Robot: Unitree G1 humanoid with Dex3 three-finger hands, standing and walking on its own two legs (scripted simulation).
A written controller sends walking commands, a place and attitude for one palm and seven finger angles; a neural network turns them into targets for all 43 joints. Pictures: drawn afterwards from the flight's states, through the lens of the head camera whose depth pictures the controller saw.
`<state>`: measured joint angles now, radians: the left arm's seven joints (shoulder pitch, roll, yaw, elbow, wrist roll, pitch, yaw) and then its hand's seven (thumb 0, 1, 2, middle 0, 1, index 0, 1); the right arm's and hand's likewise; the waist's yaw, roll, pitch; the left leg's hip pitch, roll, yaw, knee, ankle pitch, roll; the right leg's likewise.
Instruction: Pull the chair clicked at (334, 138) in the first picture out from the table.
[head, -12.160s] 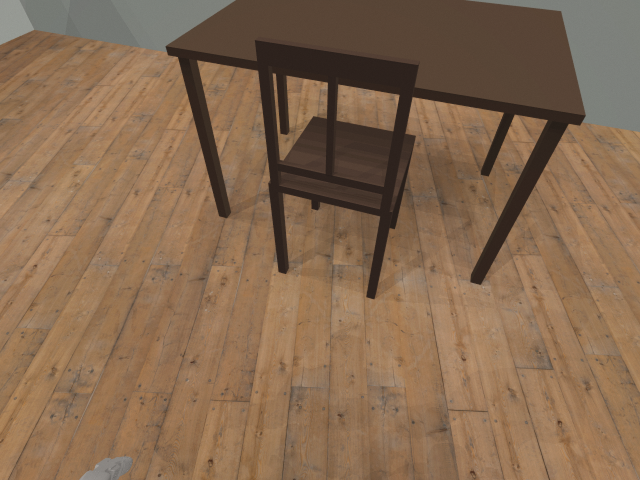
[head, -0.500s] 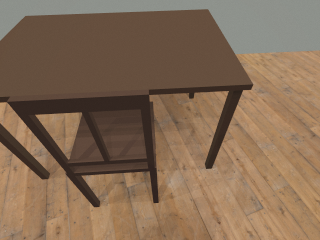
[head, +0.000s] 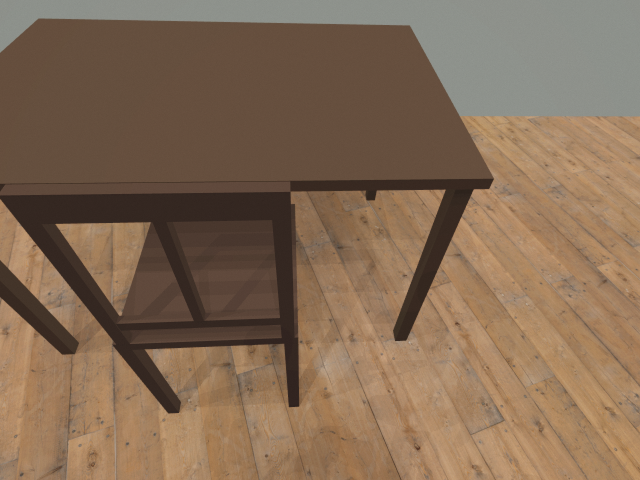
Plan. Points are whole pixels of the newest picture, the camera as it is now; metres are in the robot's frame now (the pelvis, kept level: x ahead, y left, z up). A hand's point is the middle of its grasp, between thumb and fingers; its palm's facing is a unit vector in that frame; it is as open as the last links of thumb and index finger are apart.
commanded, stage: look again from close up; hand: left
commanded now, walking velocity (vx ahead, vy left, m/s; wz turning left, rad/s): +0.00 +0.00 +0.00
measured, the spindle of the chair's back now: (183, 274) +0.44 +0.27 -0.08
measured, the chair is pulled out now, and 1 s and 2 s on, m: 0.00 0.00 0.00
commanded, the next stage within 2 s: shuffle to correct the standing spot in 0.44 s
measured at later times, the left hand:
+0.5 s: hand out of the picture +0.00 +0.17 -0.17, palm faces +0.01 -0.98 -0.21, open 7.4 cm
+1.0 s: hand out of the picture -0.01 +0.22 -0.19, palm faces +0.09 -0.98 -0.20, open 7.4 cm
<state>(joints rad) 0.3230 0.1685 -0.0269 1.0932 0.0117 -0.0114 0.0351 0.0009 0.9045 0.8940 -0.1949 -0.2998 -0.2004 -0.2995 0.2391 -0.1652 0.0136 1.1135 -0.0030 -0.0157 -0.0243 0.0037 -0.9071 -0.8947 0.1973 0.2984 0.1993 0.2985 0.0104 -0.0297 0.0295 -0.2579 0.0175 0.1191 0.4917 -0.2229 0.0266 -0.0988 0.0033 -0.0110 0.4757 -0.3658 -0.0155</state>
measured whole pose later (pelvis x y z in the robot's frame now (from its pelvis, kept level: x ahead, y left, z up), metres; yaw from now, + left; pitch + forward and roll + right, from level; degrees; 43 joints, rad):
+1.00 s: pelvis +0.02 +0.04 -0.01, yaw +3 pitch -1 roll +1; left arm 0.32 0.19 0.02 1.06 0.02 0.04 0.03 0.00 0.91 0.89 -0.19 -0.30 -0.20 -0.30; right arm 0.22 -0.16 0.00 1.03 -0.01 -0.01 -0.02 0.00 -0.91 -0.89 0.20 0.30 0.20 0.30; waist 0.02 -0.05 0.07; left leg -0.28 -0.02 0.11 0.55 -0.25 0.07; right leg -0.32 -0.05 -0.04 0.94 -0.52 -0.01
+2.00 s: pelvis +0.07 +0.02 +0.00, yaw +2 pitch -1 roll +0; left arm 0.29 0.17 -0.03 1.07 0.01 -0.01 0.04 0.00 0.91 0.89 -0.19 -0.30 -0.20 -0.30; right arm 0.25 -0.17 0.02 1.10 -0.01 -0.02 -0.03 0.01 -0.91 -0.89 0.20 0.30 0.20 0.30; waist 0.01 -0.02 0.02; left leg -0.18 0.00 0.10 0.46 -0.28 0.02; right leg -0.14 0.00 -0.04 0.47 -0.32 -0.02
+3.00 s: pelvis +0.03 +0.03 -0.01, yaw +4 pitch -1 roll -1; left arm 0.26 0.17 -0.01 1.00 0.01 0.00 0.05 0.00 0.90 0.89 -0.20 -0.30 -0.20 -0.30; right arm 0.24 -0.18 -0.02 1.02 -0.01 0.02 -0.02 0.01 -0.92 -0.89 0.20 0.30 0.20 0.30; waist -0.01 0.02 0.07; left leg -0.30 0.00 0.07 0.59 -0.28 0.04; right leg -0.24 -0.01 -0.08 0.56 -0.31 -0.02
